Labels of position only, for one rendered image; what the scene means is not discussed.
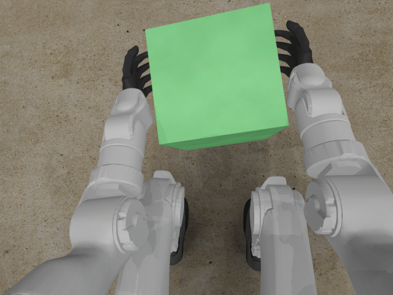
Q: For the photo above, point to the robot right upper arm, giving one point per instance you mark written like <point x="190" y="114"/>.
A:
<point x="355" y="214"/>

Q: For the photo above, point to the robot left hand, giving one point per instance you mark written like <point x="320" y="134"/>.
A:
<point x="132" y="73"/>

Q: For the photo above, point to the carton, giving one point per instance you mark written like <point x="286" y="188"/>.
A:
<point x="216" y="80"/>

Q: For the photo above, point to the left robot shin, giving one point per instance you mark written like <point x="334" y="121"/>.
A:
<point x="167" y="175"/>

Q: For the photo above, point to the robot left forearm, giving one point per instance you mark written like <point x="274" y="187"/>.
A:
<point x="119" y="167"/>

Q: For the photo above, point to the robot left upper arm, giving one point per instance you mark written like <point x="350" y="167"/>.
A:
<point x="104" y="234"/>

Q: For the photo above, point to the robot right hand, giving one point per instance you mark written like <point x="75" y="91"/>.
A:
<point x="299" y="49"/>

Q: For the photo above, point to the robot right foot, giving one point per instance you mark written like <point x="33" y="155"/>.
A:
<point x="254" y="262"/>

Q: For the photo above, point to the robot right forearm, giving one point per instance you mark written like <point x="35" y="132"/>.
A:
<point x="324" y="128"/>

